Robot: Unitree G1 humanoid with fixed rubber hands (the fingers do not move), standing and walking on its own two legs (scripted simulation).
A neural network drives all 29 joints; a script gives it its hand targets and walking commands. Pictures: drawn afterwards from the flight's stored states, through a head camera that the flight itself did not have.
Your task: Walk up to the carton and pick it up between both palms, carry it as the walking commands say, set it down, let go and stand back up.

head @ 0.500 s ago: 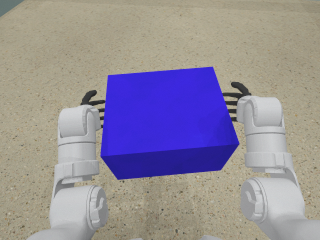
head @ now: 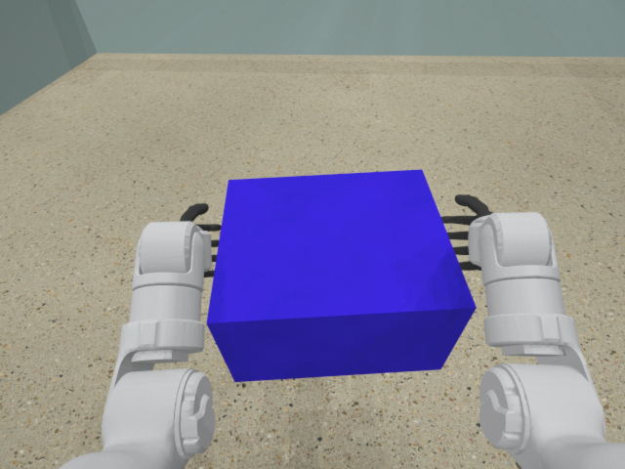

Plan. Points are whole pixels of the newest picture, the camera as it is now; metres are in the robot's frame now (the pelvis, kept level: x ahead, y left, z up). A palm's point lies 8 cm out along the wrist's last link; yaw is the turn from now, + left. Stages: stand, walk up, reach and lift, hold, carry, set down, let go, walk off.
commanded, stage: carry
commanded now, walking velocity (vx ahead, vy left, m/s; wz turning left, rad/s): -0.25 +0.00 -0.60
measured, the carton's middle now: (331, 272) +0.38 +0.00 +0.05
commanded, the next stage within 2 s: none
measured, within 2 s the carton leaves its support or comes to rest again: neither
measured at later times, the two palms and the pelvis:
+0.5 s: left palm (224, 366) +0.23 +0.13 +0.07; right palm (563, 426) +0.15 -0.23 +0.06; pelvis -0.07 -0.01 -0.02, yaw -13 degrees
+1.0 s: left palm (207, 465) +0.13 +0.13 +0.07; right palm out of the picture -0.04 -0.20 +0.09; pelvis -0.19 +0.07 +0.00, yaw -27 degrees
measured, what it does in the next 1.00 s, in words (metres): walks backwards, turning right: right foot, then left foot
